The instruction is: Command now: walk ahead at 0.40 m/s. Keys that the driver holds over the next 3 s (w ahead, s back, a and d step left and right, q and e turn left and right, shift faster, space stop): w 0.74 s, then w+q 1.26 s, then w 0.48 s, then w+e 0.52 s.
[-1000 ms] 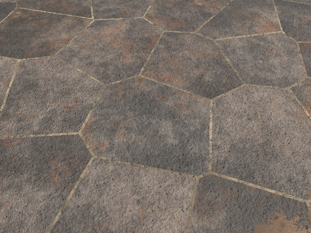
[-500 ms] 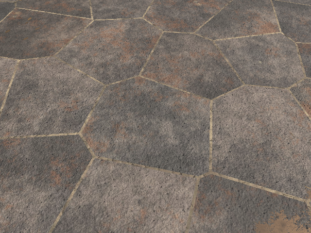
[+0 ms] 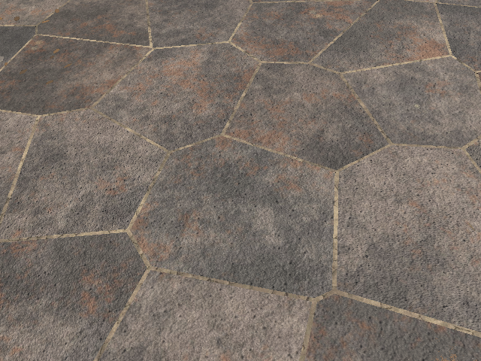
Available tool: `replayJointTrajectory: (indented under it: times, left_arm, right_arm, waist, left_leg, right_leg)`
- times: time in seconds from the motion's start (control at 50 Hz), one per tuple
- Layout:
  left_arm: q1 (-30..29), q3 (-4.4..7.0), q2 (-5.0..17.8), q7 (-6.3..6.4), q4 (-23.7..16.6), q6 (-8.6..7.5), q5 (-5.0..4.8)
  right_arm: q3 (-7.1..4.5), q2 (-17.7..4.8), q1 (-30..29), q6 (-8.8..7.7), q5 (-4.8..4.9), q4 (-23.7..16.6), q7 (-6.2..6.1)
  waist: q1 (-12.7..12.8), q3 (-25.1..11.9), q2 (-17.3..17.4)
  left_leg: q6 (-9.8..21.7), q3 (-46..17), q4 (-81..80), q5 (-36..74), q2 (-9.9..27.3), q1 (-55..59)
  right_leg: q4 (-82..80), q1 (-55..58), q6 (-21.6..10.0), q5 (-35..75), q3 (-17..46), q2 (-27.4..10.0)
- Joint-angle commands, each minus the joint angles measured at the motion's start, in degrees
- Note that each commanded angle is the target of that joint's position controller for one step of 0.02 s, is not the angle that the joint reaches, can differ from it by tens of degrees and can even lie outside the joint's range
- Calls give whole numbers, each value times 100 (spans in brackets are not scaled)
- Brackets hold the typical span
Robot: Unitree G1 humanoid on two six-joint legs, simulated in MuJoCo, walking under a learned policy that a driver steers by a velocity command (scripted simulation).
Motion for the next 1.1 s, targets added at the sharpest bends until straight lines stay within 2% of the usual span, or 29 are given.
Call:
replayJointTrajectory:
  times: [0.02, 0.06, 0.12, 0.2, 0.28, 0.32, 0.36, 0.38, 0.4, 0.42, 0.44, 0.46, 0.48, 0.5, 0.52, 0.56, 0.6, 0.68, 0.74, 0.82, 0.88, 0.92, 0.94, 0.96, 0.98, 1.0, 1.02, 1.04, 1.1]
  left_arm:
    - [504, 35, 730, -80, -111, -138, 49]
    - [375, -53, 530, -93, -176, -92, 58]
    - [837, -74, 573, -3, -47, -20, 87]
    - [980, -61, 758, 108, -69, 26, 88]
    - [1266, -24, 787, 136, 50, 54, -5]
    - [1215, 22, 837, 147, 51, 104, -26]
    - [1054, 83, 974, 152, -17, 174, 17]
    - [968, 97, 1005, 148, -52, 232, 59]
    - [914, 59, 921, 142, -117, 275, 103]
    - [1159, -47, 599, 117, -261, 263, 168]
    - [1826, -268, -194, 43, -196, 117, 114]
    - [1283, -118, 469, 11, -245, -41, -61]
    - [692, -30, 783, 3, -457, -144, -198]
    - [380, -21, 796, 54, -532, -194, -177]
    - [267, 29, 770, 94, -548, -169, -99]
    - [497, 25, 500, 100, -533, -26, -50]
    - [361, 25, 411, 115, -625, 81, -21]
    - [-615, 30, 459, 107, -1017, 89, 73]
    - [-1289, -36, 346, 37, -1206, 25, 46]
    - [-2026, -62, 416, -72, -1504, -32, -10]
    - [-1930, 11, 670, -144, -1583, -113, -20]
    - [-970, 176, 981, -117, -1344, -155, -17]
    - [77, 303, 1306, -65, -1117, -168, 56]
    - [828, 454, 1853, -28, -986, -113, 149]
    - [888, 344, 1486, -46, -984, -77, 126]
    - [463, 212, 1041, -32, -1057, -77, 99]
    - [13, 147, 846, -24, -1138, -76, 83]
    - [-342, 98, 671, -43, -1138, -85, 92]
    - [-724, 92, 550, -58, -1077, -147, 158]
  right_arm:
    - [-84, -511, -669, -320, 60, -679, 70]
    - [-144, -538, -742, -333, -82, -656, 107]
    - [-107, -257, -1004, -267, -131, -743, 160]
    - [1, -23, -1990, -254, -103, -1147, 181]
    - [28, -73, -2503, -269, -53, -1396, 273]
    - [-3, -185, -2523, -303, -54, -1474, 330]
    - [-112, -419, -2064, -319, -63, -1400, 343]
    - [-223, -605, -1394, -308, -56, -1226, 316]
    - [-357, -832, -382, -275, -36, -925, 266]
    - [-459, -1205, 543, -240, -147, -724, 205]
    - [-459, -1335, 799, -232, -178, -596, 264]
    - [-312, -798, 489, -259, -133, -616, 269]
    - [-258, -616, -59, -292, -128, -710, 252]
    - [-229, -534, -527, -333, -168, -801, 259]
    - [-193, -395, -751, -368, -233, -831, 286]
    - [-133, -206, -804, -396, -276, -755, 316]
    - [-143, -294, -638, -412, -221, -630, 283]
    - [-201, -563, -224, -356, -213, -495, 115]
    - [-206, -643, 80, -314, -162, -411, 58]
    - [-221, -666, 635, -203, -81, -208, 38]
    - [-289, -779, 614, -103, -66, -218, -16]
    - [-284, -760, 429, -57, -96, -303, -15]
    - [-195, -535, 363, -61, -173, -437, -5]
    - [-12, 149, 942, -146, -161, -566, 23]
    - [-9, 50, 1034, -232, -60, -553, 26]
    - [-189, -570, 585, -254, 88, -648, 15]
    - [-221, -615, 265, -241, 101, -738, -13]
    - [-245, -539, 111, -206, 29, -759, -38]
    - [-272, -133, 283, 29, -3, -780, -11]
  waist:
    - [190, 727, -899]
    - [106, 691, -822]
    - [193, 596, -762]
    - [387, 765, -709]
    - [415, 960, -726]
    - [271, 880, -717]
    - [-59, 430, -872]
    - [-420, -37, -965]
    - [-879, -648, -918]
    - [-970, -1463, -136]
    - [-569, -2319, 1389]
    - [-707, -1693, 839]
    - [-572, -775, 541]
    - [-374, -402, -65]
    - [-193, -140, -183]
    - [85, -97, 24]
    - [151, 135, 49]
    - [-57, 415, -80]
    - [-280, 469, -62]
    - [-489, 601, -66]
    - [-255, 455, 77]
    - [291, -116, 149]
    - [722, -952, 1]
    - [647, -1922, -1211]
    - [649, -2344, -1825]
    - [612, -1430, -1336]
    - [467, -806, -1032]
    - [306, -372, -780]
    - [-70, 50, -927]
  left_leg:
    - [208, -218, 1584, 618, 486, -3214]
    - [105, -107, 1031, 1356, 683, -2849]
    - [-158, 208, 481, 1942, 636, -2759]
    - [-314, 460, -1131, 2742, 418, -2246]
    - [-160, 421, -1900, 3000, 306, -2002]
    - [5, 364, -2107, 2778, 276, -1926]
    - [185, 505, -2089, 2389, 38, -1181]
    - [318, 650, -2044, 2237, -165, -313]
    - [492, 615, -2039, 2308, -141, 1081]
    - [951, -958, -1965, 1789, 1046, 3083]
    - [1786, -3838, -2969, 363, 2229, 4332]
    - [1510, -3964, -3470, -24, 1999, 3866]
    - [1279, -3015, -3580, 463, 1862, 2954]
    - [1164, -2351, -3734, 1194, 1684, 2048]
    - [1095, -1809, -3865, 1876, 1487, 1371]
    - [1103, -1282, -4180, 2173, 1263, 792]
    - [1169, -934, -4418, 2307, 1205, 484]
    - [1105, -532, -4605, 2535, 1100, 635]
    - [902, -133, -4594, 2662, 891, 691]
    - [885, -407, -4241, 2653, 1121, 1340]
    - [749, -720, -3755, 2964, 1377, 1798]
    - [554, -596, -2706, 4052, 1108, 1661]
    - [374, -385, -1331, 3634, 761, 886]
    - [-97, 194, 895, 1637, -155, -1405]
    - [-105, -386, 1934, -783, -268, -2191]
    - [-34, -563, 2355, -484, 72, -2595]
    - [-6, -386, 2287, 29, 358, -2591]
    - [-20, -331, 2005, 434, 548, -2373]
    - [-67, -283, 1626, 980, 817, -1729]
  right_leg:
    - [-2245, 1616, -976, -1666, 3085, -1902]
    - [-2302, 1418, -658, -119, 2040, -1479]
    - [-2323, 1407, -721, 1408, 1267, -1227]
    - [-2518, 971, -720, 1802, 755, -1057]
    - [-2525, 1310, -726, 1943, 647, -1310]
    - [-2256, 1763, -650, 2473, 600, -1482]
    - [-1575, 2084, -533, 4177, 524, -1537]
    - [-750, 2064, -452, 5205, 408, -1429]
    - [468, 1534, -287, 5290, 245, -1168]
    - [2376, -178, -105, 3360, 75, -712]
    - [4175, -1863, 148, -1362, 532, 373]
    - [4828, -2460, 13, -1488, 1096, 88]
    - [4859, -2748, -78, -997, 895, -204]
    - [4561, -2489, -99, -425, 784, -513]
    - [4267, -2211, -77, -119, 725, -705]
    - [3926, -1730, -51, 96, 743, -898]
    - [3495, -1853, 45, 181, 642, -996]
    - [2067, -2525, 273, 1398, 518, -1020]
    - [856, -2187, 281, 2276, 262, -761]
    - [113, -2202, 284, 2193, 321, -543]
    - [-250, -1820, 158, 1686, 435, -435]
    - [-450, -378, -55, 1394, 241, -229]
    - [-120, 1274, -344, 1461, 634, -706]
    - [-256, 3682, -1094, 710, 2773, -2183]
    - [-1022, 3858, -1301, 19, 4244, -2620]
    - [-1179, 3102, -1002, -274, 3498, -2397]
    - [-1333, 2249, -820, -13, 2690, -2215]
    - [-1585, 1482, -735, 355, 2102, -1978]
    - [-2106, 422, -677, 983, 967, -1637]
Next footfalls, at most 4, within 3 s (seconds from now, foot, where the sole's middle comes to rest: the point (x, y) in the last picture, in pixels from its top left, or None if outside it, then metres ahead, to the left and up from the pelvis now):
0.40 left None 0.40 0.13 -0.77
0.94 right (305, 302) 0.70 -0.11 -0.77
1.48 left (205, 245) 0.92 0.20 -0.77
1.96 right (216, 168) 1.28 0.18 -0.77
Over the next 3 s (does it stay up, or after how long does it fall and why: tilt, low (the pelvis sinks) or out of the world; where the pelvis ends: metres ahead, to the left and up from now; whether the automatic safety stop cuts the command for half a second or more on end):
stays up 1.47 0.55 -0.02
